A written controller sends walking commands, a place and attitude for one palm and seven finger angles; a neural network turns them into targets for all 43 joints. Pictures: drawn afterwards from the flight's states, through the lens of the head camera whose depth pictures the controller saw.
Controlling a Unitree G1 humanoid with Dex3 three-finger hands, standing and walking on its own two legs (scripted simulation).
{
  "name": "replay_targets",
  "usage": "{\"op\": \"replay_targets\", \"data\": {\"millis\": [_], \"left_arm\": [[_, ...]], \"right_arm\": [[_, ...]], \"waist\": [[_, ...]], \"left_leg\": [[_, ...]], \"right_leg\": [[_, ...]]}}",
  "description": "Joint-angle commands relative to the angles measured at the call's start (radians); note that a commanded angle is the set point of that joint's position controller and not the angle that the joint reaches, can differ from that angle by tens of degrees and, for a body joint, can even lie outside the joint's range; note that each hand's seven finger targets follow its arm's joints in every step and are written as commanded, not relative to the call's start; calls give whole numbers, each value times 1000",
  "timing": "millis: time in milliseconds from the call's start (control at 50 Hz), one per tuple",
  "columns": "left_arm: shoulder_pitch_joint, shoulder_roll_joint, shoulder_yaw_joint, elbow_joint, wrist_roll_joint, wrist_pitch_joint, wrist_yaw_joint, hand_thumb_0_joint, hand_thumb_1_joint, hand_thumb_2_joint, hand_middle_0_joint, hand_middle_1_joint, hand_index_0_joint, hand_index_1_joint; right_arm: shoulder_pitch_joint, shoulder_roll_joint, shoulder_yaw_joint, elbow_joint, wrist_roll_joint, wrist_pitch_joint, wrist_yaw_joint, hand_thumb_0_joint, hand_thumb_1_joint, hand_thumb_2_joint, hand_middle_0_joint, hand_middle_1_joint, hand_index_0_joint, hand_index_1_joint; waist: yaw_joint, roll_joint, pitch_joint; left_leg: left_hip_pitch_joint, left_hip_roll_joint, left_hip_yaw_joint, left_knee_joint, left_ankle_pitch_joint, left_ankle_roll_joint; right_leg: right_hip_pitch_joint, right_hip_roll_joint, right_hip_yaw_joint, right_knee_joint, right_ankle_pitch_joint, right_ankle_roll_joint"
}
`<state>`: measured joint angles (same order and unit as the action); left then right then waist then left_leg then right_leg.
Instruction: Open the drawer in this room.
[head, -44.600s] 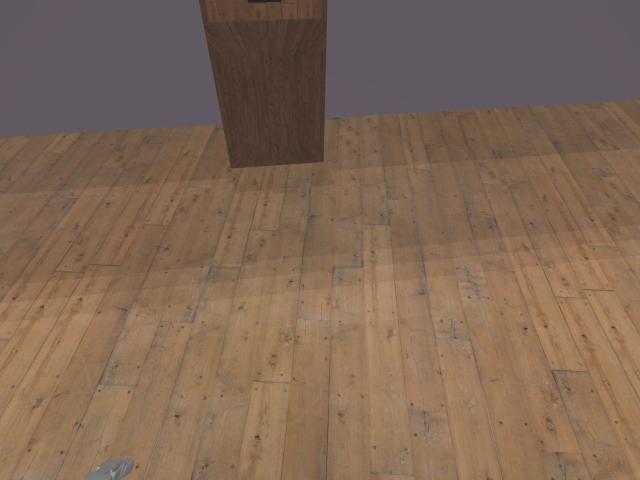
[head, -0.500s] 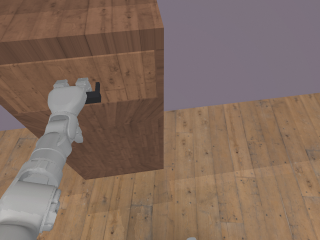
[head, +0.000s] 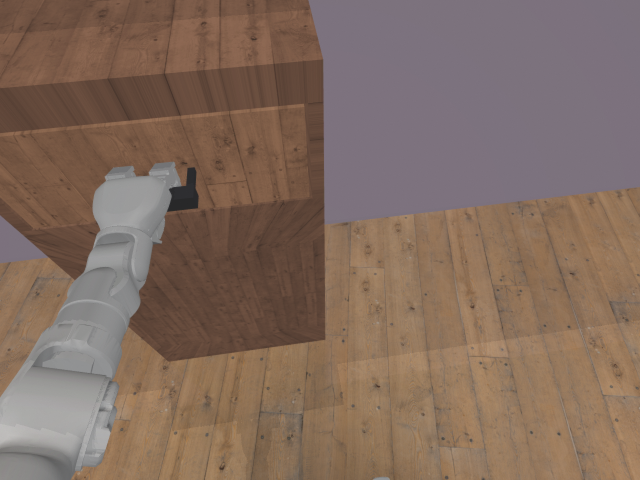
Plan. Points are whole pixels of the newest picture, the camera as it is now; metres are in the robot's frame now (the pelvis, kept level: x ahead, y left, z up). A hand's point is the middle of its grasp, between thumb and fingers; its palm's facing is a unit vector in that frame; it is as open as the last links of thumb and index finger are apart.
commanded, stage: close the thumb around the handle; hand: left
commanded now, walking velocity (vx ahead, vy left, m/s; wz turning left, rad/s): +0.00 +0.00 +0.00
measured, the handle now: (152, 190) +0.49 +0.24 +0.05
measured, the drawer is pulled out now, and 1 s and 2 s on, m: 0.00 0.06 0.18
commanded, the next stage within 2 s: pull the drawer open in 0.16 s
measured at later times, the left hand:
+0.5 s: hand (148, 229) +0.44 +0.24 +0.03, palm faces -0.01 -0.03 -1.00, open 5.5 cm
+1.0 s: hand (145, 261) +0.39 +0.23 +0.03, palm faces +0.00 -0.06 -1.00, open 5.4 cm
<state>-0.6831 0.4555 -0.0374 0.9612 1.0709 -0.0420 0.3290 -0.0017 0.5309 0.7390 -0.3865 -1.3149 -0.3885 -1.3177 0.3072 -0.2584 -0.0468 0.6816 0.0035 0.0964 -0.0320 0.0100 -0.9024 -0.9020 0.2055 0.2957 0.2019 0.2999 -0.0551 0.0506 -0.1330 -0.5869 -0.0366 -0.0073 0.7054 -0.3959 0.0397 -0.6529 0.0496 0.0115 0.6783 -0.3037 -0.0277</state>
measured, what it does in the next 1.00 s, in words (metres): stands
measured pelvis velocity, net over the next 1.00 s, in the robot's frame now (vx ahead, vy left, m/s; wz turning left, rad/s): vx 0.02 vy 0.01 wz -0.01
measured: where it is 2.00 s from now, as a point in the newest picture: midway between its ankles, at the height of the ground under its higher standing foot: outside the picture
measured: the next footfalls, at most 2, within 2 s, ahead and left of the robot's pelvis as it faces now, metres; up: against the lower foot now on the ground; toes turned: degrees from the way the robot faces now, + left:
none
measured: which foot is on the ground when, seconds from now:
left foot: down 0.00-1.00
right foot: down 0.00-1.00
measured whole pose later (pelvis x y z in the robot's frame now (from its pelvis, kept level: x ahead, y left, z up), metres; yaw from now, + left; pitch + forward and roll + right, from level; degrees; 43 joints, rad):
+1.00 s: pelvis +0.02 +0.01 +0.01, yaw +0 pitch +12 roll -1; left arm -0.28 0.37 -0.12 0.45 1.02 0.11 0.28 0.03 0.75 0.79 -0.33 -1.35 -0.42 -1.35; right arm 0.20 -0.25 -0.04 0.63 0.01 0.10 -0.01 0.01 -0.90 -0.90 0.20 0.30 0.20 0.30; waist 0.00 0.07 -0.13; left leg -0.44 -0.05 0.00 0.64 -0.40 0.05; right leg -0.51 0.04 0.03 0.62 -0.32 -0.01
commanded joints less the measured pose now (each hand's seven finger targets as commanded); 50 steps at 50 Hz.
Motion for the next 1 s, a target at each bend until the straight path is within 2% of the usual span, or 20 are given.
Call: {"op": "replay_targets", "data": {"millis": [0, 40, 120, 140, 220, 260, 300, 360, 400, 460, 480, 500, 560, 600, 660, 700, 820, 880, 940, 980], "left_arm": [[-394, 274, 88, -195, 5, 2, 49, 0, 900, 900, -400, -1350, -400, -1350], [-413, 232, 59, -199, 2, 1, 52, 0, 900, 900, -400, -1350, -400, -1350], [-377, 244, 75, -180, -10, 6, 49, 0, 900, 900, -400, -1350, -400, -1350], [-408, 230, 57, -189, -9, 7, 50, 0, 900, 900, -400, -1350, -400, -1350], [-419, 230, 57, -190, 1, 12, 57, 0, 900, 900, -400, -1350, -400, -1350], [-372, 218, 60, -186, -6, 15, 54, 0, 900, 900, -400, -1350, -400, -1350], [-323, 247, 91, -196, -13, 13, 49, 0, 900, 900, -400, -1350, -400, -1350], [-260, 213, 71, -244, -24, 9, 37, 0, 900, 900, -400, -1350, -400, -1350], [-185, 228, 94, -261, -29, 13, 33, 0, 900, 900, -400, -1350, -400, -1350], [-114, 178, 65, -354, -41, 20, 29, 0, 900, 900, -400, -1350, -400, -1350], [-76, 207, 100, -367, -43, 25, 29, 0, 900, 900, -400, -1350, -400, -1350], [-56, 204, 96, -402, -44, 30, 29, 0, 900, 900, -400, -1350, -400, -1350], [-39, 133, 39, -449, -39, 59, 31, 0, 900, 900, -400, -1350, -400, -1350], [-11, 169, 76, -505, -38, 71, 34, 0, 900, 900, -400, -1350, -400, -1350], [27, 139, 53, -547, -42, 105, 31, 0, 900, 900, -400, -1350, -400, -1350], [34, 103, 22, -587, -47, 120, 25, 0, 900, 900, -400, -1350, -400, -1350], [91, 94, 14, -641, -53, 152, 4, 0, 900, 900, -400, -1350, -400, -1350], [173, 112, 38, -694, -53, 155, -6, 0, 900, 900, -400, -1350, -400, -1350], [203, 65, 1, -719, -50, 157, -15, 0, 900, 900, -400, -1350, -400, -1350], [221, 67, 1, -769, -47, 154, -15, 0, 900, 900, -400, -1350, -400, -1350]], "right_arm": [[76, -138, -53, -77, 1, -29, -10, 0, -900, -900, 200, 300, 200, 300], [82, -137, -59, -69, 1, -34, -7, 0, -900, -900, 200, 300, 200, 300], [84, -141, -61, -64, 3, -32, -6, 0, -900, -900, 200, 300, 200, 300], [83, -141, -60, -63, 4, -32, -7, 0, -900, -900, 200, 300, 200, 300], [86, -141, -62, -54, 2, -34, -4, 0, -900, -900, 200, 300, 200, 300], [85, -140, -62, -60, 1, -33, -2, 0, -900, -900, 200, 300, 200, 300], [78, -141, -61, -65, 0, -30, -1, 0, -900, -900, 200, 300, 200, 300], [54, -137, -60, -85, 7, -31, 1, 0, -900, -900, 200, 300, 200, 300], [45, -138, -60, -92, 8, -28, 4, 0, -900, -900, 200, 300, 200, 300], [29, -136, -64, -112, 12, -32, 12, 0, -900, -900, 200, 300, 200, 300], [26, -140, -65, -115, 11, -31, 13, 0, -900, -900, 200, 300, 200, 300], [19, -138, -64, -119, 11, -32, 15, 0, -900, -900, 200, 300, 200, 300], [6, -137, -65, -120, 16, -33, 20, 0, -900, -900, 200, 300, 200, 300], [0, -139, -68, -120, 14, -36, 24, 0, -900, -900, 200, 300, 200, 300], [-19, -136, -64, -124, 14, -34, 25, 0, -900, -900, 200, 300, 200, 300], [-36, -134, -61, -129, 14, -35, 27, 0, -900, -900, 200, 300, 200, 300], [-72, -131, -51, -138, 13, -30, 15, 0, -900, -900, 200, 300, 200, 300], [-98, -128, -45, -155, 10, -26, 12, 0, -900, -900, 200, 300, 200, 300], [-117, -118, -40, -160, 13, -29, 11, 0, -900, -900, 200, 300, 200, 300], [-135, -118, -40, -167, 10, -30, 12, 0, -900, -900, 200, 300, 200, 300]], "waist": [[9, 8, -401], [-7, 5, -394], [-3, -20, -395], [-13, -21, -389], [-13, 3, -382], [2, 0, -398], [19, -21, -418], [31, -10, -398], [47, -5, -390], [50, -5, -399], [61, -27, -408], [64, 3, -410], [45, -11, -365], [61, 14, -385], [59, 1, -374], [57, 25, -357], [64, -7, -336], [90, -15, -365], [83, -20, -305], [89, 0, -321]], "left_leg": [[109, 1, 14, -49, 453, -1], [137, 8, 9, -45, 470, -4], [134, 7, 10, -41, 471, -3], [135, 9, 7, -46, 460, -4], [157, 12, 0, -43, 485, -7], [161, 11, 3, -45, 504, -8], [149, 11, 9, -48, 520, -5], [153, 13, 11, -59, 518, -5], [157, 18, 9, -64, 556, -8], [196, 26, 4, -63, 624, -12], [190, 28, 1, -62, 654, -12], [202, 29, 3, -63, 679, -14], [241, 39, -9, -62, 708, -23], [275, 46, -17, -61, 766, -32], [289, 45, -22, -60, 787, -38], [315, 51, -30, -64, 794, -43], [316, 44, -24, -74, 767, -44], [312, 38, -20, -81, 780, -44], [311, 40, -23, -86, 768, -46], [332, 42, -29, -85, 799, -49]], "right_leg": [[310, -16, 3, -28, 377, -13], [276, -12, -6, -31, 367, -12], [284, -11, -5, -34, 372, -10], [274, -12, -7, -37, 361, -9], [247, -9, -13, -34, 350, -13], [269, -8, -12, -35, 363, -14], [314, -11, -6, -32, 401, -12], [323, -11, -6, -39, 398, -13], [333, -12, -4, -37, 412, -15], [334, -10, -8, -41, 433, -12], [356, -11, -5, -39, 450, -13], [358, -12, -3, -36, 471, -12], [308, -7, -21, -43, 440, -9], [312, -9, -21, -38, 444, -10], [319, -9, -24, -39, 458, -10], [298, -10, -29, -43, 432, -10], [331, -12, -28, -51, 446, -12], [389, -16, -20, -50, 479, -15], [356, -15, -29, -52, 456, -14], [362, -16, -26, -50, 457, -17]]}}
